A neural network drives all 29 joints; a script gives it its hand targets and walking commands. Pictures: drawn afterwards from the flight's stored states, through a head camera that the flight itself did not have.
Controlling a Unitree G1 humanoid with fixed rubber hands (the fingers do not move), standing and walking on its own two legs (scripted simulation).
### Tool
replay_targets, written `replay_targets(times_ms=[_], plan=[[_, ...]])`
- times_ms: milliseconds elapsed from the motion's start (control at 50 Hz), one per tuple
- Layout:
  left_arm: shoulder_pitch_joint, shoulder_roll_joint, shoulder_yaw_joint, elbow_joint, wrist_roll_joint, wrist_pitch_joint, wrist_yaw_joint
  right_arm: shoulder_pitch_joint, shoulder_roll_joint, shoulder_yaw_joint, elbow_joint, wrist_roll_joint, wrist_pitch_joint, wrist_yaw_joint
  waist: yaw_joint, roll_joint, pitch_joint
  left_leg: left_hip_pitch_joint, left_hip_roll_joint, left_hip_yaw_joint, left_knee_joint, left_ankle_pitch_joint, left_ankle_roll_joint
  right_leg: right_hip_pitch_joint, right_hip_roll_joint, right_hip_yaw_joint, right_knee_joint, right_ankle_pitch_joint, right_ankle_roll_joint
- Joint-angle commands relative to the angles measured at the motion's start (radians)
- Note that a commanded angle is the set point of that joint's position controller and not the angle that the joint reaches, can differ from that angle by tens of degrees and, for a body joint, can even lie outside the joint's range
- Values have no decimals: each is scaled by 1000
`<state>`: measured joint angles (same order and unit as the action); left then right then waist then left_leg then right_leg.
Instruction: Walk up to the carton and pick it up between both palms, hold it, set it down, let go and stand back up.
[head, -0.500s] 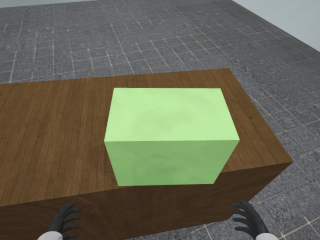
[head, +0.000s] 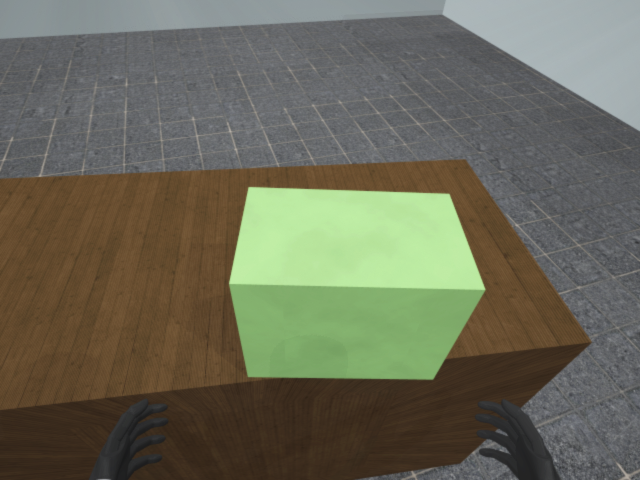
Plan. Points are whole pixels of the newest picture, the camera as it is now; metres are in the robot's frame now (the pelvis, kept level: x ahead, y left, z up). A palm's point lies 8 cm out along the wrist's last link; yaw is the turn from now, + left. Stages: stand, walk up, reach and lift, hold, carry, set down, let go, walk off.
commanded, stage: reach and lift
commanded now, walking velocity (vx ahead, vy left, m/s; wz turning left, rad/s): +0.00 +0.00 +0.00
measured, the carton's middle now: (345, 288) +0.37 -0.02 +0.04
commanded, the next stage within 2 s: none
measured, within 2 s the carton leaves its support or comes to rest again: neither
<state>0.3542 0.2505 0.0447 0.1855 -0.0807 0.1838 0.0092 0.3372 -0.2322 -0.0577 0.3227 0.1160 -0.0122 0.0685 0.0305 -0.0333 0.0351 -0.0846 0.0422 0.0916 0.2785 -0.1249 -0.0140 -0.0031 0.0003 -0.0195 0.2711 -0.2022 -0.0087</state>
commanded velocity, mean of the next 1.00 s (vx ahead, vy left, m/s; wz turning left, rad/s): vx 0.00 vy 0.00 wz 0.00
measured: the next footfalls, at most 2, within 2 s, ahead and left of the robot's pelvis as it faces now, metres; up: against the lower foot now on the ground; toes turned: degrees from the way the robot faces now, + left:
none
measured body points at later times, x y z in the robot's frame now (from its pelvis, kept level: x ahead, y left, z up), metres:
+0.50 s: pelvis -0.01 +0.00 +0.00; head -0.02 +0.01 +0.45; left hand +0.19 +0.24 +0.01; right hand +0.20 -0.24 +0.01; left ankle +0.02 +0.13 -0.75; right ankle -0.03 -0.11 -0.75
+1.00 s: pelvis +0.02 -0.01 +0.00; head +0.02 -0.01 +0.45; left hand +0.26 +0.23 +0.08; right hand +0.26 -0.25 +0.07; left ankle +0.02 +0.13 -0.75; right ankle -0.03 -0.11 -0.75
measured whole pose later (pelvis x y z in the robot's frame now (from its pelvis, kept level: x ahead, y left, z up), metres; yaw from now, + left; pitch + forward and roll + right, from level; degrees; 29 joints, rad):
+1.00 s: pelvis +0.02 -0.01 +0.00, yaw -1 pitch -1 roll +0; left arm 0.22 0.29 0.10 -0.21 -0.23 0.27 0.00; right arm 0.27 -0.36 -0.07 -0.14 0.37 0.15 -0.01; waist 0.04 -0.01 0.00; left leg -0.08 0.05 0.08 0.25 -0.14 -0.03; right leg -0.01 0.02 0.02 0.23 -0.20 -0.02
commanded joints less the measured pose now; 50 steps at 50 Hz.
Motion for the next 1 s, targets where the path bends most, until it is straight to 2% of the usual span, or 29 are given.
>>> replay_targets(times_ms=[0,60,120,200,240,340,380,480,500,520,680,760,900,980], plan=[[-3,89,29,-141,-19,-39,9,7,-102,-49,-142,12,-18,-3,3,34,-8,222,-48,-40,13,152,-18,-275,11,21,-105,49,-14],[1,89,20,-156,-34,-63,12,9,-109,-55,-178,29,-19,2,3,33,-2,229,-40,-50,13,164,-22,-291,16,22,-111,34,-21],[-6,100,15,-175,-56,-93,17,10,-107,-66,-230,25,-26,0,4,12,-3,196,-42,-48,2,106,-15,-297,11,29,-113,-11,-20],[-26,104,13,-193,-71,-117,28,8,-101,-68,-235,50,-21,2,15,45,6,176,-39,-49,-4,53,-14,-314,0,42,-112,-74,-29],[-34,111,7,-193,-80,-124,32,-5,-109,-67,-252,65,-20,6,18,28,13,164,-33,-57,-9,26,-8,-315,2,42,-105,-88,-27],[-64,114,2,-214,-109,-145,37,-27,-128,-76,-289,80,-26,5,19,13,-19,169,-34,-64,-1,45,-8,-315,1,42,-100,-72,-30],[-67,109,-5,-199,-113,-149,34,-29,-131,-73,-272,97,-25,4,16,26,-20,181,-33,-65,4,69,-11,-318,2,47,-100,-55,-30],[-107,120,-2,-247,-111,-182,37,-67,-151,-71,-294,136,-45,1,21,39,-47,198,-34,-72,15,114,-17,-310,7,47,-92,-31,-30],[-22,119,-58,-345,-129,-172,47,25,-142,-101,-356,168,-52,4,-16,50,-91,207,-28,-85,13,108,-29,-305,15,43,-93,-29,-36],[-44,104,-36,-319,-126,-159,49,8,-156,-89,-350,160,-40,5,0,45,-48,200,-36,-82,11,129,-28,-330,17,41,-105,-13,-38],[-86,123,-10,-372,-143,-157,46,-4,-161,-86,-469,188,-22,-15,19,22,-26,201,-43,-83,14,130,-19,-323,7,58,-107,-5,-30],[-134,136,14,-416,-153,-99,36,-40,-181,-82,-508,200,23,-37,15,27,-50,231,-40,-82,17,173,-17,-312,7,67,-112,45,-25],[-171,134,94,-497,-153,43,-2,-88,-229,-65,-582,243,122,-78,7,18,-108,296,-46,-77,38,334,-27,-253,20,72,-112,238,-12],[-216,131,128,-522,-150,108,-22,-140,-259,-63,-608,265,176,-91,0,15,-113,310,-47,-73,40,362,-31,-237,24,73,-112,302,-11]])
